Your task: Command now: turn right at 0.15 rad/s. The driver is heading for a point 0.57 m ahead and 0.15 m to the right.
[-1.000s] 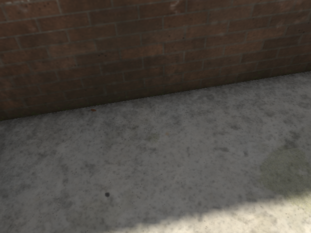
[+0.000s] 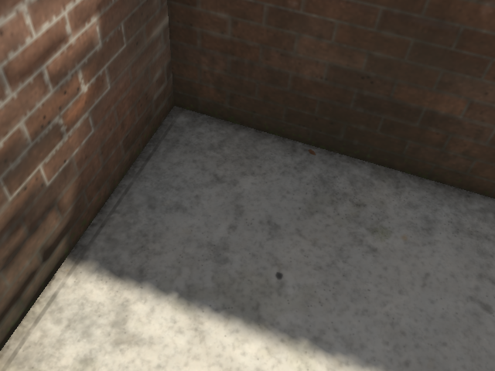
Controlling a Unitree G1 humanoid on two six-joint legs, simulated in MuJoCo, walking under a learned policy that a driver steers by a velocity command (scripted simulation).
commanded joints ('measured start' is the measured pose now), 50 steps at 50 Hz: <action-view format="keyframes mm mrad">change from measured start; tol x16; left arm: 1 49 118 38 -15 4 -9 -2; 50 120 156 42 19 15 -142 13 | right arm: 1 20 -183 -43 -30 12 -9 -23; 46 -117 -154 -62 -88 -6 -56 63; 50 76 -157 -74 -44 -4 -63 50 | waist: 1 -35 186 -69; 16 -34 192 -97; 20 30 -248 -62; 23 -53 -23 -21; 50 -85 13 -33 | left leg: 1 99 265 -111 -94 654 112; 7 100 304 -99 -125 377 160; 16 26 348 -45 -6 378 129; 18 -99 288 41 164 155 19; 20 -422 11 17 593 -418 -77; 26 -447 72 -77 666 -74 -91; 44 -500 87 -51 254 34 -40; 50 -81 -31 39 87 30 53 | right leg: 1 -78 34 34 164 4 15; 7 -162 12 -5 187 0 42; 17 118 29 -96 -251 133 -46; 20 206 -373 526 -508 681 -282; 23 191 -201 307 -497 534 -234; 28 286 -137 376 -618 -7 -225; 43 311 -198 328 -668 89 -249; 47 311 -222 244 -637 278 -223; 50 236 -168 101 -384 768 -159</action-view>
